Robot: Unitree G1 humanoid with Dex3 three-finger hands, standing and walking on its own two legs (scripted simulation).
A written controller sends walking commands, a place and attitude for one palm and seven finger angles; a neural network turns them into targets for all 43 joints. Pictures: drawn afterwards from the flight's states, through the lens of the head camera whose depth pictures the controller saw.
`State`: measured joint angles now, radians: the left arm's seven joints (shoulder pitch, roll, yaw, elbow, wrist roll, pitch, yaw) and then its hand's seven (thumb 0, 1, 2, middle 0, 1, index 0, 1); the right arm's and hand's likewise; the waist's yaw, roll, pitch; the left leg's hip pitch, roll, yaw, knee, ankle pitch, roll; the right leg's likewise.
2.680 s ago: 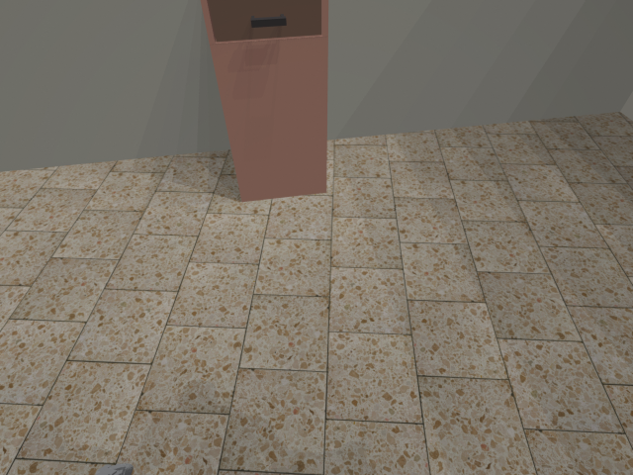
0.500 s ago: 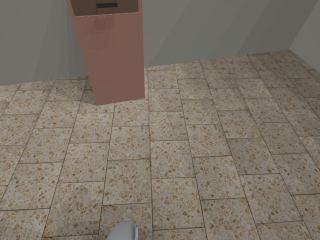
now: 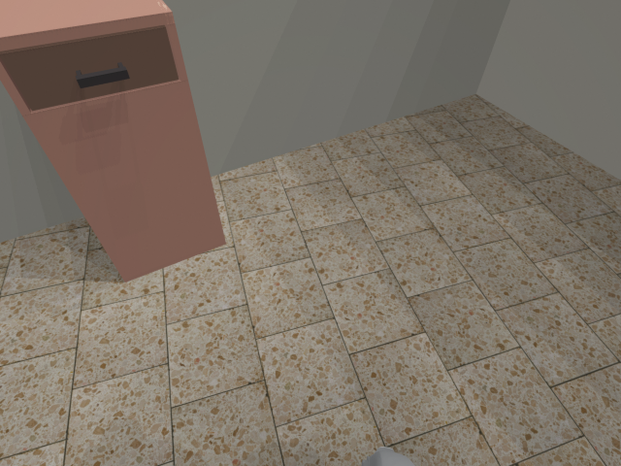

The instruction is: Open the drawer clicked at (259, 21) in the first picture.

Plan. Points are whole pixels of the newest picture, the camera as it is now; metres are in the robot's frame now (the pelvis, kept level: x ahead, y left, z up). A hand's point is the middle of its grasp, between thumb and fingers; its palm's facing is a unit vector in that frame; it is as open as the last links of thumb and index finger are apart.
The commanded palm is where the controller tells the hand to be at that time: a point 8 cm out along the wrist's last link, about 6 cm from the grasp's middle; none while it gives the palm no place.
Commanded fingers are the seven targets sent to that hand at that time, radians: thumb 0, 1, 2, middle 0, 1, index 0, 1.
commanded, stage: walk to a spot facing it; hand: left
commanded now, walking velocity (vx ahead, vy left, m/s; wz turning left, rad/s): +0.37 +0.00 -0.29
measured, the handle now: (101, 73) +0.96 +0.54 +0.04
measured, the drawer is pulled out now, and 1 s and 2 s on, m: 0.00 0.00 0.00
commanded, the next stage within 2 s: turn to face it in 0.56 s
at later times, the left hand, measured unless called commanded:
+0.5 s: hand (207, 422) +0.23 +0.18 -0.19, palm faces -0.02 -0.98 -0.18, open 7.2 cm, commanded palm none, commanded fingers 0.00 0.90 0.90 -0.20 -0.30 -0.20 -0.30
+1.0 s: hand (255, 281) +0.49 +0.13 -0.17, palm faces -0.05 -0.97 -0.23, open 7.3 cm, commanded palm none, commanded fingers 0.00 0.90 0.90 -0.20 -0.30 -0.20 -0.30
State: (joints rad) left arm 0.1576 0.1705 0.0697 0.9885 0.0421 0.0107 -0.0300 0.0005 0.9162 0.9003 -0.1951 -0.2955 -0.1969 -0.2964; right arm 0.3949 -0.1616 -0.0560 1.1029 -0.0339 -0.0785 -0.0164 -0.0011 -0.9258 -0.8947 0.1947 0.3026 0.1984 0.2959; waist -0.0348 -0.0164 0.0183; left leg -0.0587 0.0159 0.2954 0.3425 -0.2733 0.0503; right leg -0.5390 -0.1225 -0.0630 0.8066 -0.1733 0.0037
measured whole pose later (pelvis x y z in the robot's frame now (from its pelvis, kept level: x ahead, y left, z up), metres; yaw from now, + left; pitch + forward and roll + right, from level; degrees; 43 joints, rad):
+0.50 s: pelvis +0.23 -0.01 -0.01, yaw -4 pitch -1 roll -3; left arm 0.33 0.19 0.06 1.10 0.03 -0.04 0.00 -0.01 0.93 0.90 -0.20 -0.30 -0.20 -0.30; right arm 0.22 -0.20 -0.07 1.00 -0.03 -0.05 0.02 0.01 -0.94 -0.89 0.19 0.30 0.20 0.30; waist 0.01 0.00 0.02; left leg -0.41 0.14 0.14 0.63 -0.23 -0.02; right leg -0.09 -0.02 -0.12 0.49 -0.38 0.02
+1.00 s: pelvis +0.38 -0.04 -0.01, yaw -2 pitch -1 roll +1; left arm 0.13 0.13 0.04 1.00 0.03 -0.04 0.02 0.00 0.92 0.90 -0.20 -0.30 -0.20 -0.30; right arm 0.37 -0.12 -0.05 1.13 -0.02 0.03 -0.01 0.01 -0.92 -0.89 0.20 0.30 0.20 0.30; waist -0.05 0.04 0.07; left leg -0.32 0.07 0.10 0.92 -0.53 -0.03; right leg -0.32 -0.10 -0.20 0.60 -0.26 -0.02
